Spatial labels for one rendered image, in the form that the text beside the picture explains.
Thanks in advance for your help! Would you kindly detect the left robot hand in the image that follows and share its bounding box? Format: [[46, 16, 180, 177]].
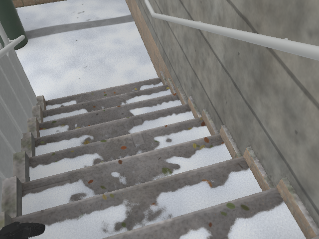
[[0, 221, 46, 239]]

